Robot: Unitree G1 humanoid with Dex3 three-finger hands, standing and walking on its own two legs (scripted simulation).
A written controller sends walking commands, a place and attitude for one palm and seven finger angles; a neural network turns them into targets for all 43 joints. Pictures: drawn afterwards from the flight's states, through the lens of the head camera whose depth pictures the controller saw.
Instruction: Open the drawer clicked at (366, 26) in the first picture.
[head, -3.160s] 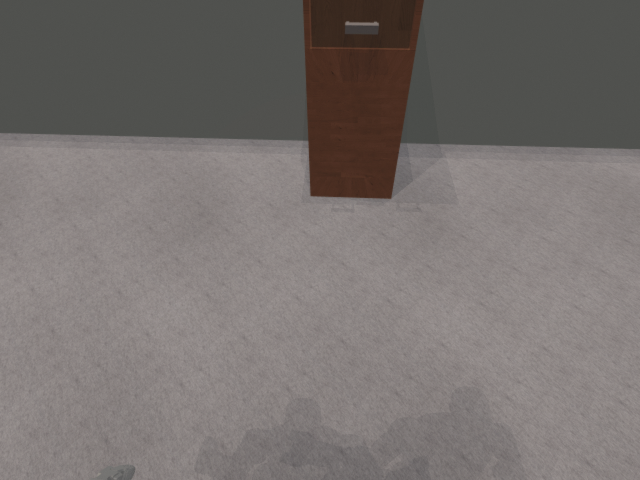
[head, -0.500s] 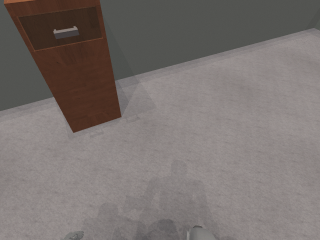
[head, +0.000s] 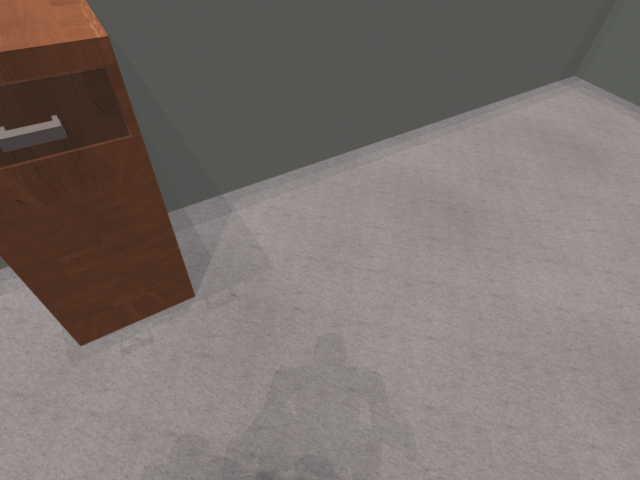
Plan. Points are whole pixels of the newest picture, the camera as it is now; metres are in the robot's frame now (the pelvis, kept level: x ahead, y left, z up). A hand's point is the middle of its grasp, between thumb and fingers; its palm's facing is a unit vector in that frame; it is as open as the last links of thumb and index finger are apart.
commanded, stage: walk to a spot facing it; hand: left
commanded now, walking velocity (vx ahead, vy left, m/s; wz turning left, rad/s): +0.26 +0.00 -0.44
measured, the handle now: (30, 130) +0.69 +0.62 +0.02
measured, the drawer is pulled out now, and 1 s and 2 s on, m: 0.00 0.00 0.00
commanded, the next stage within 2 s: turn to face it in 0.06 s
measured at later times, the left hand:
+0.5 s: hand (236, 399) +0.26 +0.15 -0.16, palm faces +0.00 -0.98 -0.20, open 7.3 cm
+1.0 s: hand (146, 462) +0.17 +0.26 -0.17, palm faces +0.34 -0.91 -0.23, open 7.4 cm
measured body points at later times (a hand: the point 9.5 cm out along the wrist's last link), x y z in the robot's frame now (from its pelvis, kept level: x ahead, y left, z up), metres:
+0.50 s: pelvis +0.15 -0.02 +0.00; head +0.18 -0.04 +0.45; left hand +0.26 +0.20 -0.14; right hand +0.08 -0.23 -0.17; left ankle +0.10 +0.10 -0.70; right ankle +0.20 -0.13 -0.73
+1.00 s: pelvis +0.17 +0.03 +0.01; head +0.20 +0.07 +0.45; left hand +0.16 +0.31 -0.15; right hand +0.34 -0.21 -0.11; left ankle +0.18 +0.10 -0.73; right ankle +0.19 -0.14 -0.64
